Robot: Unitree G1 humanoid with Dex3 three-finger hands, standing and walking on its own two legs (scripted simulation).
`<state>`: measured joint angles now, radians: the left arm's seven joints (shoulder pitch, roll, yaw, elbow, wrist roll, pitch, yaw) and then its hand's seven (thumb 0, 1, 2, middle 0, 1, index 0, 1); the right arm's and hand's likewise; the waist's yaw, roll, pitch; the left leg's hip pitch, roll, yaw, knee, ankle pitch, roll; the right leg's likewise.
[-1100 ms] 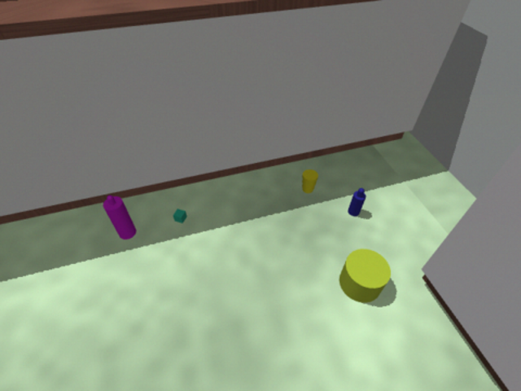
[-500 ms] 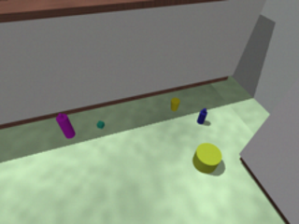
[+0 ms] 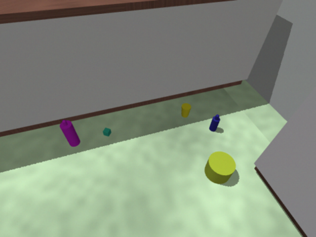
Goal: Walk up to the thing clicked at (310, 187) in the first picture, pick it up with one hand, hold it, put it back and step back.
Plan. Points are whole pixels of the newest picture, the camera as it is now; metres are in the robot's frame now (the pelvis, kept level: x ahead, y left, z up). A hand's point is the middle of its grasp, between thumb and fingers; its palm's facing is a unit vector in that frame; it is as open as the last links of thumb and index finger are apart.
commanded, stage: stand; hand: right
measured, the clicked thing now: (185, 110) +1.22 -0.26 -0.73
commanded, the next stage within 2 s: walk up in 0.02 s
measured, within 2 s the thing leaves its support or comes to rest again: neither
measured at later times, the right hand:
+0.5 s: hand out of the picture +0.16 -0.34 -0.17, palm faces -0.05 +0.94 -0.34, open 7.4 cm
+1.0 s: hand (227, 144) +0.47 -0.26 -0.13, palm faces -0.03 +0.93 -0.36, open 7.4 cm
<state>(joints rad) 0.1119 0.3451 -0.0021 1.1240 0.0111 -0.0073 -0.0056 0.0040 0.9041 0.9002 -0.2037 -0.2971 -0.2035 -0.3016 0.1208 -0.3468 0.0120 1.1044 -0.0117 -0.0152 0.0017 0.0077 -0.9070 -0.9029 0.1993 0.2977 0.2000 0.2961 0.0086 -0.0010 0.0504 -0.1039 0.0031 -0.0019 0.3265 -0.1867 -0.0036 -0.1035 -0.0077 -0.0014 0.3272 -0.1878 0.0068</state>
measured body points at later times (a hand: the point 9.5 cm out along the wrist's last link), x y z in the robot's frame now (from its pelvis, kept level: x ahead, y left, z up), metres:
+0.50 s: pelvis +0.12 -0.06 -0.01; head +0.12 -0.08 +0.44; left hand +0.16 +0.27 -0.11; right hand +0.16 -0.39 -0.14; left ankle +0.11 +0.09 -0.68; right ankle +0.11 -0.15 -0.75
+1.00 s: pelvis +0.35 -0.01 -0.01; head +0.37 +0.01 +0.44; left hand +0.40 +0.30 -0.14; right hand +0.47 -0.31 -0.10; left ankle +0.38 +0.08 -0.75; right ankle +0.32 -0.17 -0.66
